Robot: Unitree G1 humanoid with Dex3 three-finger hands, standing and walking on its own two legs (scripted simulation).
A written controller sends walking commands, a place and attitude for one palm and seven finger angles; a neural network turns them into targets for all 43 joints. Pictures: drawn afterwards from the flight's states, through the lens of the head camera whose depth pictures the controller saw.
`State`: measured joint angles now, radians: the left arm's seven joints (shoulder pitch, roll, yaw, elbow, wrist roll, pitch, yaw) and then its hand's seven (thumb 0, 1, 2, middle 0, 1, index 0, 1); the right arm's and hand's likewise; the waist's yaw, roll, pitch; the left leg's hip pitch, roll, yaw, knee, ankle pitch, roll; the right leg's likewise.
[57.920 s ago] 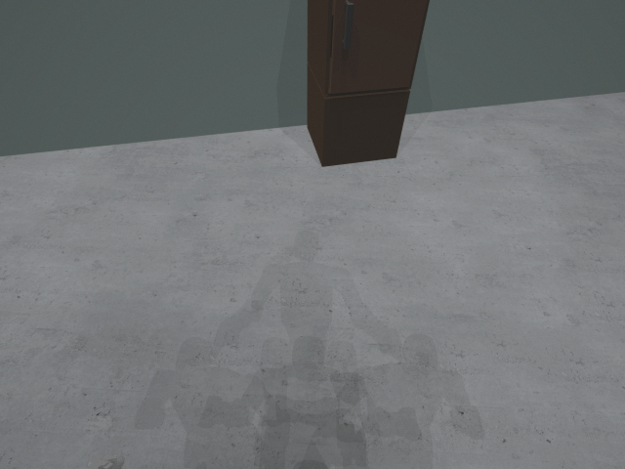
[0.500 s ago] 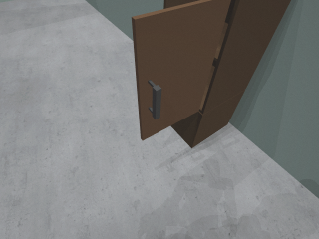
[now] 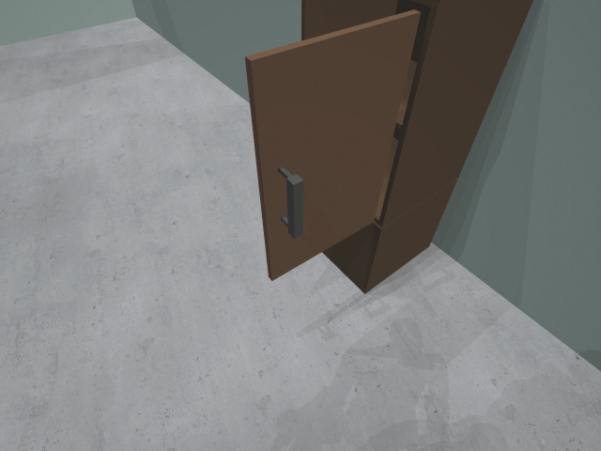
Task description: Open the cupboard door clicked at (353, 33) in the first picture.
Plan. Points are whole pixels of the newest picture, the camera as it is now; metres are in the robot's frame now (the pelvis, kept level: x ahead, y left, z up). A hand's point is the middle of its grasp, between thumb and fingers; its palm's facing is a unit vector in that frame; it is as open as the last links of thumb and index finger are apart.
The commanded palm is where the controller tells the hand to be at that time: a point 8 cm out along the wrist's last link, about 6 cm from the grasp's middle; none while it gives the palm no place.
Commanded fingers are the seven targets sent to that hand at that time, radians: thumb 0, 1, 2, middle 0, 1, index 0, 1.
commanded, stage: let the arm hang, fingers relaxed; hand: left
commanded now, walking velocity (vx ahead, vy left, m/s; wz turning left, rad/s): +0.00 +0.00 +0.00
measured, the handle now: (289, 202) +0.60 +0.05 -0.06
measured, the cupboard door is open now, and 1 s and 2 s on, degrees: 88 88 88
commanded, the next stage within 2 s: look to check the result in 0.12 s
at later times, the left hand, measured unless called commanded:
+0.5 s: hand out of the picture +0.01 +0.19 -0.17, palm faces +0.02 -0.97 -0.22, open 7.4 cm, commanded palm none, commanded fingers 0.00 0.90 0.90 -0.20 -0.30 -0.20 -0.30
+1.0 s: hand out of the picture +0.06 +0.21 -0.16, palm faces +0.00 -0.96 -0.28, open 7.4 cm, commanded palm none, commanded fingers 0.00 0.90 0.90 -0.20 -0.30 -0.20 -0.30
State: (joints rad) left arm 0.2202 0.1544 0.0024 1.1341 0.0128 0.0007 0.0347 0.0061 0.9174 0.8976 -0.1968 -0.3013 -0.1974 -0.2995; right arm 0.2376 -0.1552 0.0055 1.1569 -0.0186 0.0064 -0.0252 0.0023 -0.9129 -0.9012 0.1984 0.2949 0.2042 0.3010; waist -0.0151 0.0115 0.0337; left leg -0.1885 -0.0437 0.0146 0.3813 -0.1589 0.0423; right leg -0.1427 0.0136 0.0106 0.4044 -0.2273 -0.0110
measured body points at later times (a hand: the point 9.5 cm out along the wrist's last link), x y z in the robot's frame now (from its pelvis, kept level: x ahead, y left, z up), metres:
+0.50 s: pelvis +0.01 +0.00 +0.00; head +0.02 +0.00 +0.45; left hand +0.01 +0.24 -0.16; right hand +0.02 -0.23 -0.16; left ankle +0.03 +0.09 -0.74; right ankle +0.00 -0.11 -0.74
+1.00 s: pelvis +0.02 +0.00 +0.00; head +0.03 +0.00 +0.45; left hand +0.07 +0.26 -0.14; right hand +0.06 -0.26 -0.15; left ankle +0.03 +0.09 -0.74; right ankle +0.00 -0.11 -0.74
